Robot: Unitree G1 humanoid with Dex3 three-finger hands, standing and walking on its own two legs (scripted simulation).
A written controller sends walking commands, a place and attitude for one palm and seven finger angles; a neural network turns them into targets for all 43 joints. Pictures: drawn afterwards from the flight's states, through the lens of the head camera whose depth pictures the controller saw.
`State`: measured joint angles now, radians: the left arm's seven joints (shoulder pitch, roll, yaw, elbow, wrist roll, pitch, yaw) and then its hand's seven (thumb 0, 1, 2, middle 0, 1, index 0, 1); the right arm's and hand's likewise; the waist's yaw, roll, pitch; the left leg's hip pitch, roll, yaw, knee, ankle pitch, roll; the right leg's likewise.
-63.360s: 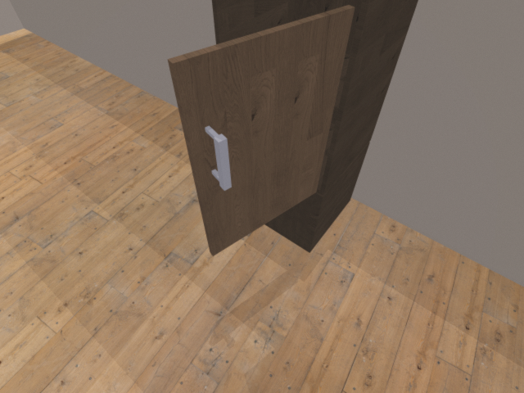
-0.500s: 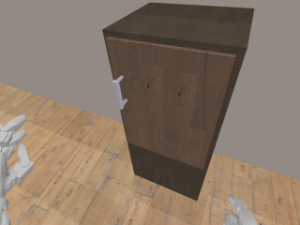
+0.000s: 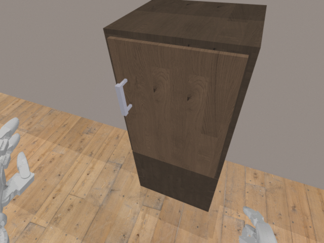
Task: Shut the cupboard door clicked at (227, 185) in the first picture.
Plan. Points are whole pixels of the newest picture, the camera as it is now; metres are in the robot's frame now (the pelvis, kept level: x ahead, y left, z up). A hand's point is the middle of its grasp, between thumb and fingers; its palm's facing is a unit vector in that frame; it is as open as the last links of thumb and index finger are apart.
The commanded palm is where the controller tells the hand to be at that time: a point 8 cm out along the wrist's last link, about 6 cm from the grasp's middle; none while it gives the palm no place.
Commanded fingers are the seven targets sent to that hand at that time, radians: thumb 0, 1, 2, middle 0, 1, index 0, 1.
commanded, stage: step back with the hand held close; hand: left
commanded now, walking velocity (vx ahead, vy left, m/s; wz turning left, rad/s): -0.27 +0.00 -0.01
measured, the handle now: (124, 97) +0.60 +0.21 +0.04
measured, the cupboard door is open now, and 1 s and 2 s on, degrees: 0 0 0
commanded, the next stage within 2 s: stop stepping back and stand still in 1.18 s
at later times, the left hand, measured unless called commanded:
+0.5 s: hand (2, 202) +0.14 +0.30 +0.15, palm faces +0.41 -0.78 -0.48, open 7.4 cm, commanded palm +0.09 +0.33 +0.17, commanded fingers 0.00 0.90 0.90 -0.20 -0.30 -0.20 -0.30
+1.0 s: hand out of the picture +0.07 +0.30 +0.17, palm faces +0.44 -0.76 -0.47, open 7.4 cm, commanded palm -0.01 +0.34 +0.17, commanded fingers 0.00 0.90 0.90 -0.20 -0.30 -0.20 -0.30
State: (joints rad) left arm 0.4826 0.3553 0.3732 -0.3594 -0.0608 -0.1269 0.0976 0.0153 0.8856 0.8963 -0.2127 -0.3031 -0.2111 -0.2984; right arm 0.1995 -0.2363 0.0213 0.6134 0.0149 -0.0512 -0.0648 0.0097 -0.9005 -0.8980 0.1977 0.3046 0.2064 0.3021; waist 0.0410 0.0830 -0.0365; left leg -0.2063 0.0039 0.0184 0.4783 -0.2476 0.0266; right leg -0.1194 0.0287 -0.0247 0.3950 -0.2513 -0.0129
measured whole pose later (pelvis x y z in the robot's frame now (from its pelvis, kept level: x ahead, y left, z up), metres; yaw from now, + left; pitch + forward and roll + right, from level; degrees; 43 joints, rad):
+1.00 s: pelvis -0.13 +0.03 -0.02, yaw +3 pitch +0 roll -5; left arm 0.51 0.47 0.47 -0.53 -0.02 -0.26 0.16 0.01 0.88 0.90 -0.22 -0.30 -0.21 -0.30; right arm 0.24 -0.22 -0.02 0.60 0.00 -0.08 -0.07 0.01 -0.90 -0.90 0.20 0.30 0.21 0.30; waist -0.05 0.02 0.02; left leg -0.52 0.03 0.01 0.61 -0.10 0.08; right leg -0.43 0.08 0.00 0.81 -0.36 0.02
